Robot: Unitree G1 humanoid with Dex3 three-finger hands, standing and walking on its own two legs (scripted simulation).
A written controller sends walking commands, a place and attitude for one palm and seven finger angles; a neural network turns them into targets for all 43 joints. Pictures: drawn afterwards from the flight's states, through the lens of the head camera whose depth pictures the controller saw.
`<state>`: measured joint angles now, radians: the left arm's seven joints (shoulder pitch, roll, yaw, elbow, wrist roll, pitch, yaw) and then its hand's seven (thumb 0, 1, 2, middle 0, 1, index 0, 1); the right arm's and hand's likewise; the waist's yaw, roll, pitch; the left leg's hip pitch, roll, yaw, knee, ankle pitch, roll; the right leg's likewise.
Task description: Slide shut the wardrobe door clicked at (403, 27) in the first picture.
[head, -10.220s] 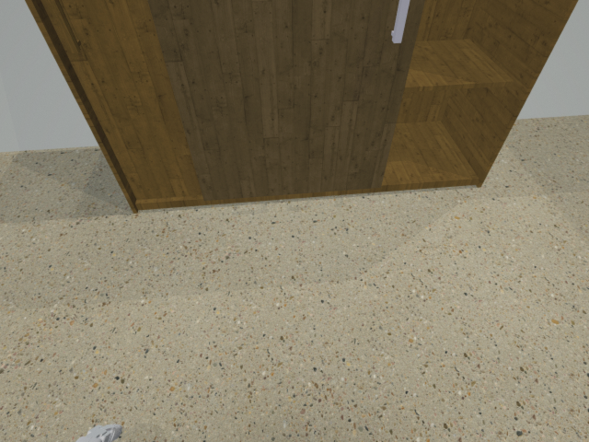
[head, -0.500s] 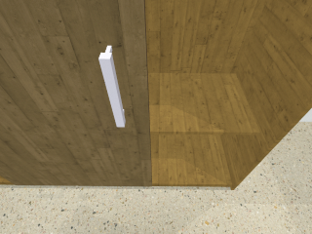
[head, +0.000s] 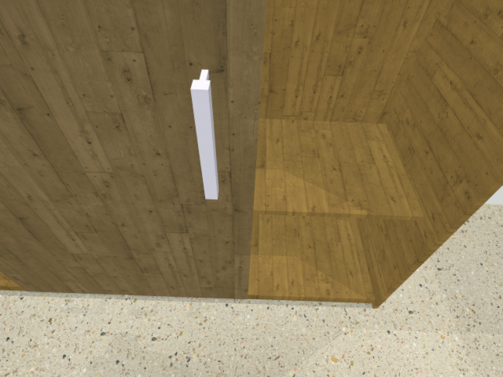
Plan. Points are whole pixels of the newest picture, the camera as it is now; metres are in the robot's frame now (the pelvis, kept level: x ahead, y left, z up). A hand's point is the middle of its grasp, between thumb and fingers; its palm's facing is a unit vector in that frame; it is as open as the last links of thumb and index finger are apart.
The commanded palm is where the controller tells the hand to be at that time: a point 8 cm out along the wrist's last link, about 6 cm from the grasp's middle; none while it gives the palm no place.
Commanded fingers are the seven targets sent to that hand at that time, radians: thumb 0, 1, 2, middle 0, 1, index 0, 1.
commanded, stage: look again from close up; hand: left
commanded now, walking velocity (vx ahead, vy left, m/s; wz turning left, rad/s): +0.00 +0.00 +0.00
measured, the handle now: (208, 141) +0.47 +0.11 +0.12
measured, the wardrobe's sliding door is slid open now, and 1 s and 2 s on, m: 0.51 0.51 0.51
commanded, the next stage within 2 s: raise the hand with hooked fingers in 0.40 s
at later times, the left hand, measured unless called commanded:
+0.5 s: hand out of the picture +0.00 +0.16 -0.17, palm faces +0.02 -0.98 -0.19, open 7.4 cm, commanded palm +0.10 +0.21 -0.07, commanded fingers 0.00 0.88 0.89 -0.20 -0.31 -0.20 -0.31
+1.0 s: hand (137, 374) +0.13 +0.17 -0.02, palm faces +0.15 -0.99 -0.05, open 9.0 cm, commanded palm +0.13 +0.23 +0.00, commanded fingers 0.00 0.29 0.64 -0.24 -0.69 -0.24 -0.69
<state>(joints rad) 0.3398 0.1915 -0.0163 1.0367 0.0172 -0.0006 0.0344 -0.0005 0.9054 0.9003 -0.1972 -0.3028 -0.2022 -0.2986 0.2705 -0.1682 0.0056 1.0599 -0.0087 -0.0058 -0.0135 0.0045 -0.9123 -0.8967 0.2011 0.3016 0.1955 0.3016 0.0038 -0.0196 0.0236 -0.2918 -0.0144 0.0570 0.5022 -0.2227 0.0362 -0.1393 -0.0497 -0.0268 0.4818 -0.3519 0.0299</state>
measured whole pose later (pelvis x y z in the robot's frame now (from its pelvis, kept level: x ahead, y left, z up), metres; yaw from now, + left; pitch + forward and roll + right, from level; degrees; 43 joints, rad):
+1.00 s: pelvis -0.04 -0.05 -0.07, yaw +2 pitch +9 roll -1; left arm 0.46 0.21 0.24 0.07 -0.29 -0.42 -0.29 0.01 0.51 0.74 -0.23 -0.55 -0.24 -0.55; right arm 0.16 -0.25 -0.06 0.53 0.03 -0.22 -0.09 0.01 -0.90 -0.90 0.20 0.30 0.19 0.30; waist 0.03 0.01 -0.12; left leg -0.79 0.06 -0.04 1.01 -0.37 -0.03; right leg -0.63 0.01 -0.11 1.03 -0.56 -0.05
